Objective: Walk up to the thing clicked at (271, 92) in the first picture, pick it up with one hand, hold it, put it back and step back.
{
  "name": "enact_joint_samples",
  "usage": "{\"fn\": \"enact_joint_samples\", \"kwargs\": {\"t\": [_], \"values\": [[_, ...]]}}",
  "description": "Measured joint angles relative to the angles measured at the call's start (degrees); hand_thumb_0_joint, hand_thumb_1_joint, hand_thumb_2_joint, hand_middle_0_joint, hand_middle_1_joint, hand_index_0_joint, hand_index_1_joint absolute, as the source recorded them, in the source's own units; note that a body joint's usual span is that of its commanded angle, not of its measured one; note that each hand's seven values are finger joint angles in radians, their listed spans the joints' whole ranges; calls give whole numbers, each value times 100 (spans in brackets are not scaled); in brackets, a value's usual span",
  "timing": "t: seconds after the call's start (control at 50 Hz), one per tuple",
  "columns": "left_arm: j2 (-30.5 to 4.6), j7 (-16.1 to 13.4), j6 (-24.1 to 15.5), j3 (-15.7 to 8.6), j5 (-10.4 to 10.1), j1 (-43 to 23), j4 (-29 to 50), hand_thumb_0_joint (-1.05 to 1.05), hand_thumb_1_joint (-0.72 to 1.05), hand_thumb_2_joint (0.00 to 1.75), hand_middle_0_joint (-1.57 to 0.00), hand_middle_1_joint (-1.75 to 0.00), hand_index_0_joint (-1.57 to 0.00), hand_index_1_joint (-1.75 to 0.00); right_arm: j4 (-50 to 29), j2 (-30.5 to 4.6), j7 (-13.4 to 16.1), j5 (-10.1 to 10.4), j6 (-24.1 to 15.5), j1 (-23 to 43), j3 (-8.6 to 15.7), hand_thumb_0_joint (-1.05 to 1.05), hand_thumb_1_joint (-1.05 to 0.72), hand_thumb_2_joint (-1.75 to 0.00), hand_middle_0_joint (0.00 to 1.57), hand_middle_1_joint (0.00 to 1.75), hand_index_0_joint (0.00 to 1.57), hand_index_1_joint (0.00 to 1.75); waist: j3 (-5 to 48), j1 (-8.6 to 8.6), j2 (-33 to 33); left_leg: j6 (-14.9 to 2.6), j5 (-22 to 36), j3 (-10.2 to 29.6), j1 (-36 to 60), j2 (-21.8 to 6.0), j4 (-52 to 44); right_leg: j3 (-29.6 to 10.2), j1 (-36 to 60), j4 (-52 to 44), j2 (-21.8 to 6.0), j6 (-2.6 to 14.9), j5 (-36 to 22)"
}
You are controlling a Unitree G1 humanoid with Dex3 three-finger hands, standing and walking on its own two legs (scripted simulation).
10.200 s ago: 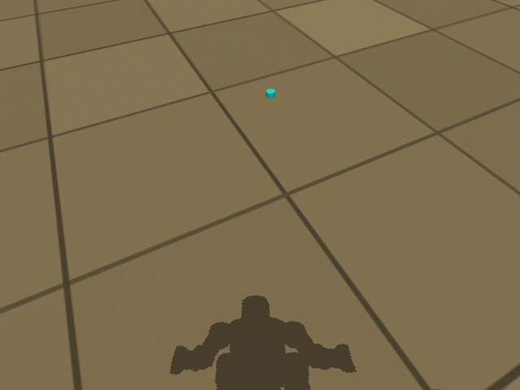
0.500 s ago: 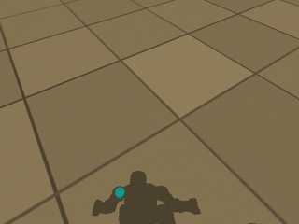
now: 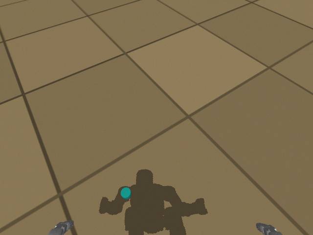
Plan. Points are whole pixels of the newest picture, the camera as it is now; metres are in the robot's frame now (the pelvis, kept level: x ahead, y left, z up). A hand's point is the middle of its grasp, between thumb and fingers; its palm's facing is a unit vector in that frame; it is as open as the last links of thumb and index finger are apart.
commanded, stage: rise first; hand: left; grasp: from above
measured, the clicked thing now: (126, 193) +0.40 +0.22 -0.76
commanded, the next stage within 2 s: none
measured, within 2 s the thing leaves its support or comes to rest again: neither
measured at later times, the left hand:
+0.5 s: hand out of the picture +0.14 +0.26 -0.22, palm faces -0.15 -0.89 -0.44, open 13.7 cm
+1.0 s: hand out of the picture +0.14 +0.28 -0.32, palm faces -0.36 -0.72 -0.60, open 14.0 cm
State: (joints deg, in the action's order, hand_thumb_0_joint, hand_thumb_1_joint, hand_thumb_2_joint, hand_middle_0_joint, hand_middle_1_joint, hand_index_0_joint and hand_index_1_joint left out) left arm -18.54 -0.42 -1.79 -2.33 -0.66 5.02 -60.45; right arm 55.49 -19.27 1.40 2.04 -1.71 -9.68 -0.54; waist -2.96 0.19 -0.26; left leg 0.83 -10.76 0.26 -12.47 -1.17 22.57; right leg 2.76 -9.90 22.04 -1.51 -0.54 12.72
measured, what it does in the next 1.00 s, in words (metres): lowers itself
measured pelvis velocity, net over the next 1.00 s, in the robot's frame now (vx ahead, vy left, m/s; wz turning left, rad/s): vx -0.03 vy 0.01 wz -0.03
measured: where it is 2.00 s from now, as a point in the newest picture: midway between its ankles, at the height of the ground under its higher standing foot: outside the picture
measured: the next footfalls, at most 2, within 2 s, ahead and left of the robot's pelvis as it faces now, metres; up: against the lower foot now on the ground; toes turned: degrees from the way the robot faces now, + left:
none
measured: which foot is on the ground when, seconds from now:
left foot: down 0.00-1.00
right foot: down 0.00-1.00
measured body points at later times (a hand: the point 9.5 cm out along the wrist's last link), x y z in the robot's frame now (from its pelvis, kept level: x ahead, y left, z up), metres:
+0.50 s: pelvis -0.01 +0.01 -0.07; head +0.08 +0.02 +0.37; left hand +0.14 +0.30 -0.19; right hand +0.13 -0.25 -0.17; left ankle +0.01 +0.13 -0.74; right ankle -0.01 -0.12 -0.74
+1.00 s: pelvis -0.03 +0.01 -0.17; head +0.11 +0.02 +0.25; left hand +0.16 +0.31 -0.28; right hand +0.17 -0.24 -0.27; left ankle +0.01 +0.13 -0.74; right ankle -0.01 -0.12 -0.74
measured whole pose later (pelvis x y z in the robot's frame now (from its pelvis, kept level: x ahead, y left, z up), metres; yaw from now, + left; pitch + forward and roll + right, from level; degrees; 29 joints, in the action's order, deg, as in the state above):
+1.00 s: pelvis -0.03 +0.01 -0.17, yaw -1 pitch +27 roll -2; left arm -21.3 -3.4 4.2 -5.7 26.2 7.8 -30.6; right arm 32.0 -14.5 -0.5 -0.2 -10.7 -6.4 1.8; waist 10.4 1.0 -0.1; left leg 0.4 -35.1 1.9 -78.3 -1.8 86.1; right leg 2.1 -74.8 85.0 -1.7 -1.0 37.3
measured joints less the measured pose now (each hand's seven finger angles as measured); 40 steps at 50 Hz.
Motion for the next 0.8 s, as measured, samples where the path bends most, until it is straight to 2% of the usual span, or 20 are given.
{"fn": "enact_joint_samples", "kwargs": {"t": [0.06,0.12,0.16,0.28,0.42,0.54,0.66,0.8], "values": [[4,72,3,-211,169,-510,-96,1,71,92,-20,-47,-19,-48,-431,184,45,14,-45,-35,50,0,-91,-90,20,30,20,30,-27,22,19,5,-123,-7,-551,-19,438,-21,-564,454,9,9,127],[-81,198,-10,-451,541,-829,-131,1,54,92,-18,-62,-17,-62,-754,400,6,-65,-90,-118,130,0,-91,-90,20,30,20,30,142,83,76,9,-318,-23,-1193,-44,975,-55,-1223,1002,21,18,320],[-101,204,43,-569,710,-823,61,1,42,93,-16,-72,-16,-71,-938,512,-24,-100,-81,-229,180,0,-91,-90,20,30,20,30,263,95,112,6,-462,-60,-1482,-54,1280,-100,-1536,1322,24,15,457],[50,14,506,-537,990,-516,664,0,0,97,-11,-94,-12,-93,-1372,579,-71,-89,-41,-487,221,1,-90,-90,21,30,21,30,548,128,25,-35,-844,-89,-2074,-53,2018,-150,-2107,1995,8,-29,792],[135,-80,762,-550,1237,-36,1412,0,-36,99,-9,-104,-9,-103,-1811,560,-66,-129,-300,-433,260,1,-89,-89,21,30,21,30,708,113,29,-72,-1286,-78,-2958,-62,2990,-170,-2965,2922,0,-69,1211],[128,-138,790,-549,1541,414,2316,0,-48,100,-9,-107,-9,-107,-2022,552,-23,-198,-491,-225,285,1,-89,-89,21,30,21,30,816,75,80,-73,-1653,-34,-3734,-76,3828,-157,-3713,3734,2,-80,1576],[143,-171,991,-457,1683,777,3051,0,-52,101,-9,-107,-8,-107,-2195,588,-21,-209,-579,-63,256,1,-89,-89,20,30,20,30,947,79,22,-79,-1896,37,-4296,-87,4400,-107,-4228,4259,9,-83,1818],[120,-177,1136,-388,1865,995,3543,0,-53,101,-10,-107,-8,-107,-2377,632,-57,-206,-665,38,208,1,-90,-89,21,30,21,30,1108,82,-1,-73,-2119,88,-4963,-91,5014,-82,-4875,4871,9,-75,2058]]}}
